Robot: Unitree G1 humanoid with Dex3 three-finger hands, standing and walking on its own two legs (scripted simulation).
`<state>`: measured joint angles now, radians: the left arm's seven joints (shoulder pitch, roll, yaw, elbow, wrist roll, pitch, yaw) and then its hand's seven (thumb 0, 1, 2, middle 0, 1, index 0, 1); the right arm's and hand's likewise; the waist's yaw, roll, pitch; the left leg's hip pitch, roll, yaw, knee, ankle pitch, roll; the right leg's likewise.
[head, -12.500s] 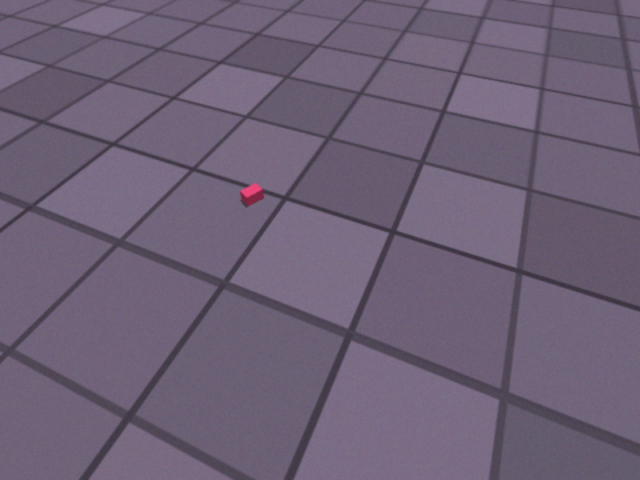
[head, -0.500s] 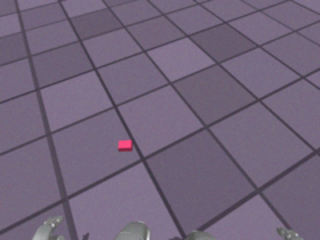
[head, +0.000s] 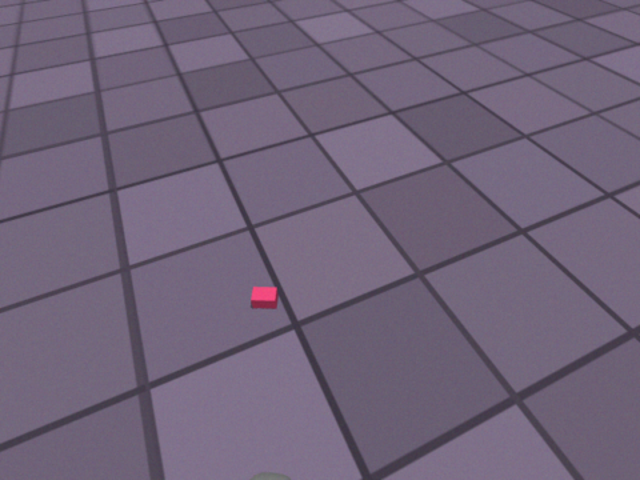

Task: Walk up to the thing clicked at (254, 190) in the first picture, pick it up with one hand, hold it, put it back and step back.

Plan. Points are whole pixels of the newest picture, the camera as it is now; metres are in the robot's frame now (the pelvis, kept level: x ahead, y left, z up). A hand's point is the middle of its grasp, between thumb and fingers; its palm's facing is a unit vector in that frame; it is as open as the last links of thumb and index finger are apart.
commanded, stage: walk up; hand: left
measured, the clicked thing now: (264, 297) +0.81 +0.27 -0.74
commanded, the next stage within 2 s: stand in 0.70 s
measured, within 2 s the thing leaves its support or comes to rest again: neither
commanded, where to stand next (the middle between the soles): +0.41 +0.03 m, yaw -1 degrees
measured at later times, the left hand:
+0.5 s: hand out of the picture +0.10 +0.27 -0.14, palm faces +0.07 -0.93 -0.35, open 7.4 cm
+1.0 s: hand out of the picture +0.09 +0.26 -0.14, palm faces +0.03 -0.94 -0.35, open 7.4 cm
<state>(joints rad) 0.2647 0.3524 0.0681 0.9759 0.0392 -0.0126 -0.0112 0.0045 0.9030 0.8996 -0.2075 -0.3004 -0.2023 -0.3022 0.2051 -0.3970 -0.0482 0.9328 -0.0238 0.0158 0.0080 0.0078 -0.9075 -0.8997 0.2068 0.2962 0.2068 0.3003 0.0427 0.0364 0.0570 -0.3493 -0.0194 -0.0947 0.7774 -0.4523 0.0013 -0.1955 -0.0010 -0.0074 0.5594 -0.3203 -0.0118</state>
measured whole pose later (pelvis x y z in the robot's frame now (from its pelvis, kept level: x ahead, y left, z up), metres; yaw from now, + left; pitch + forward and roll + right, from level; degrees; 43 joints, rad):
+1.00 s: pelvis +0.01 +0.00 +0.02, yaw +1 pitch -3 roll +0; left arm 0.08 0.34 0.02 1.13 0.00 -0.01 0.00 0.00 0.90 0.90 -0.21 -0.30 -0.20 -0.30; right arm 0.06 -0.35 0.00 1.10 -0.01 0.00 0.00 0.01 -0.91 -0.90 0.21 0.30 0.21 0.30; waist 0.01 0.01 0.08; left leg -0.13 0.00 -0.06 0.36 -0.18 -0.02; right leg -0.06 -0.01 0.00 0.34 -0.23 0.01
